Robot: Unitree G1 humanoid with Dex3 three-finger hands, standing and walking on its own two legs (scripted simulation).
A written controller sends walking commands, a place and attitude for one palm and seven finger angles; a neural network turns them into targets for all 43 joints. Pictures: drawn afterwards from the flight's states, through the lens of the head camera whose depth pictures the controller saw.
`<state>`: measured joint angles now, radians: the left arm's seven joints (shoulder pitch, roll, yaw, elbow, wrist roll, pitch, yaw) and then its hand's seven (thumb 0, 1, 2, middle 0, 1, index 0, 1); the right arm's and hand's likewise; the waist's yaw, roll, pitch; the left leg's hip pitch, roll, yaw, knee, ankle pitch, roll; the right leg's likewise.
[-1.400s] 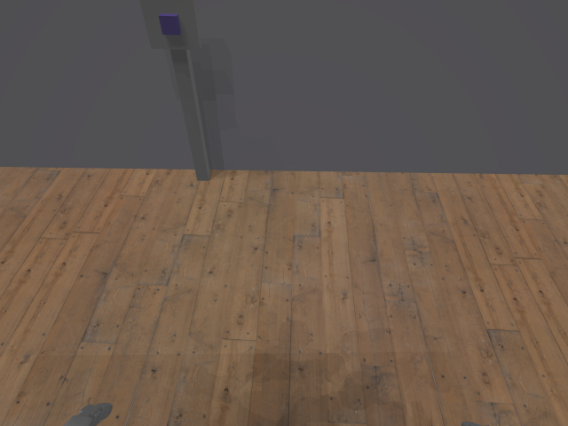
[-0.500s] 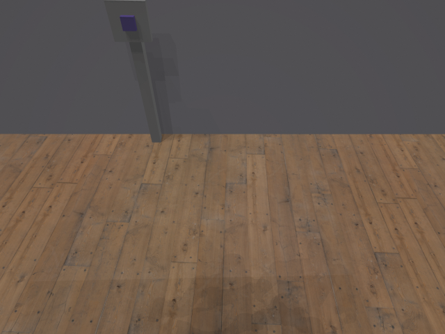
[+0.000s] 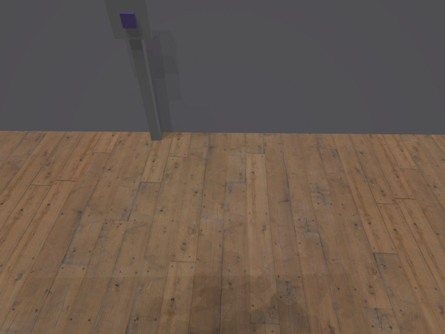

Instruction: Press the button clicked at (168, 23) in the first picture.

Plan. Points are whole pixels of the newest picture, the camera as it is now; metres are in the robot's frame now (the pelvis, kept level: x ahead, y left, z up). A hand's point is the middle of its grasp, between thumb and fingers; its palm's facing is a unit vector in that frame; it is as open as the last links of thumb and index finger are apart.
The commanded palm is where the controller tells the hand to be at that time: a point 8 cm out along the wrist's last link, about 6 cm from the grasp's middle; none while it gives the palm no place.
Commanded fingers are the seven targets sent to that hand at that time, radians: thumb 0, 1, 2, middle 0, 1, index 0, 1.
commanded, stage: look at it before walking up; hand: left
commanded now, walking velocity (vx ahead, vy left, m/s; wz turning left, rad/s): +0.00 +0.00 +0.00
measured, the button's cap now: (128, 20) +1.35 +0.51 +0.00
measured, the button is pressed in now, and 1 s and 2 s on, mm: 0 0 0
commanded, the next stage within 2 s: walk to a spot facing it in 0.14 s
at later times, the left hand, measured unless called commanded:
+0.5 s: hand out of the picture +0.05 +0.23 -0.18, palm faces +0.11 -0.97 -0.24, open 7.4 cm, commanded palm none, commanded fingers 0.00 0.90 0.90 -0.20 -0.30 -0.20 -0.30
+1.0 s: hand (103, 289) +0.24 +0.29 -0.18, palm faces +0.26 -0.95 -0.16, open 7.4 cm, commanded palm none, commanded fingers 0.00 0.90 0.90 -0.20 -0.30 -0.20 -0.30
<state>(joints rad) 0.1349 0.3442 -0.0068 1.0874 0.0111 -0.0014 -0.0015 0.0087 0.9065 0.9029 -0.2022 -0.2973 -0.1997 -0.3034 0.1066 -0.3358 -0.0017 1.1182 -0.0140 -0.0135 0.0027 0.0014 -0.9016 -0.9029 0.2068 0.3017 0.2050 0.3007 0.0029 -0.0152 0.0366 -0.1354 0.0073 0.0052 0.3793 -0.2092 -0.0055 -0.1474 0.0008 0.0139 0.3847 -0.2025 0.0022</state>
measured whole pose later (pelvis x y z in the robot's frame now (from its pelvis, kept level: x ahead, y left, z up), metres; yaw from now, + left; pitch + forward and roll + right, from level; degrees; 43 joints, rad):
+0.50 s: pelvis +0.03 +0.02 -0.01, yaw +6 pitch +0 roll -1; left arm 0.25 0.27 0.02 1.04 0.03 -0.01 0.00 0.01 0.91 0.90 -0.20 -0.30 -0.20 -0.30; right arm 0.25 -0.26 -0.01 1.09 -0.02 0.03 0.03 0.00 -0.90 -0.90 0.20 0.30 0.20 0.30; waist 0.01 -0.02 0.00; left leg -0.33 0.02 0.03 0.80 -0.45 0.01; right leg -0.12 -0.04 -0.08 0.42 -0.30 0.01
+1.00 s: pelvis +0.21 +0.10 -0.01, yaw +15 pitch +0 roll +1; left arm 0.17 0.18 0.05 1.02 0.02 0.00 -0.02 0.01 0.91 0.90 -0.20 -0.30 -0.19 -0.30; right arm 0.44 -0.09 -0.03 1.14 -0.02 -0.08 -0.02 0.00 -0.90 -0.90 0.21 0.30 0.20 0.30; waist -0.04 -0.03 0.04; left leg 0.08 -0.06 0.04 0.27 -0.34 0.06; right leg -0.59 -0.12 -0.09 0.83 -0.17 0.05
